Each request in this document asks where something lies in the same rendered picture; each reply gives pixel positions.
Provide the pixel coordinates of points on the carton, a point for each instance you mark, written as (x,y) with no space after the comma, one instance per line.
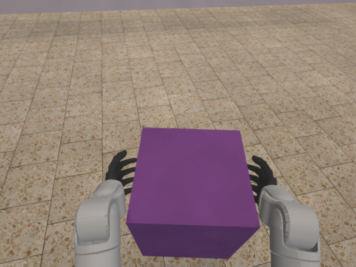
(191,195)

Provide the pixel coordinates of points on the left robot forearm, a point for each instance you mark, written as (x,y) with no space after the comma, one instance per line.
(97,235)

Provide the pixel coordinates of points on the right robot hand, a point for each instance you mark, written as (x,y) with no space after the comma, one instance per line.
(265,176)

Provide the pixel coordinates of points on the left robot hand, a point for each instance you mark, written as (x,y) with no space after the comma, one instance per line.
(115,172)

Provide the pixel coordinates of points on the right robot forearm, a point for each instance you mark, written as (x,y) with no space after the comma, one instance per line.
(294,229)

